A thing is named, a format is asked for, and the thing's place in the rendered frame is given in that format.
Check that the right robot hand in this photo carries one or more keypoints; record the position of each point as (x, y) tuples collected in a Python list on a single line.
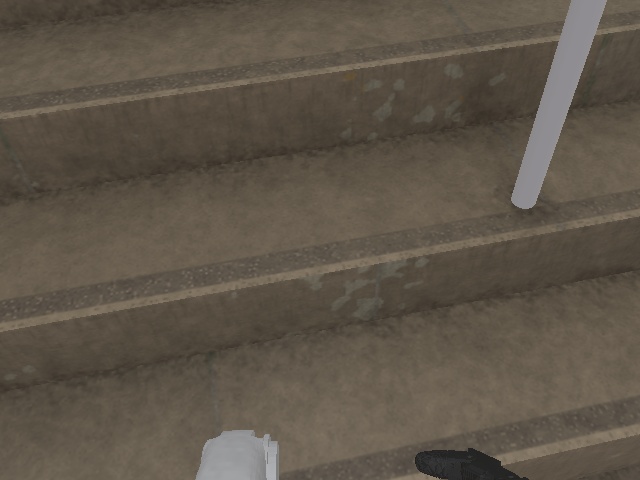
[(462, 465)]

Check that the left robot shin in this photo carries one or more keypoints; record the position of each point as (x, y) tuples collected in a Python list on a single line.
[(208, 441)]

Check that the robot left thigh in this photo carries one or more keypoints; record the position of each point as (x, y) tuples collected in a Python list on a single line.
[(239, 455)]

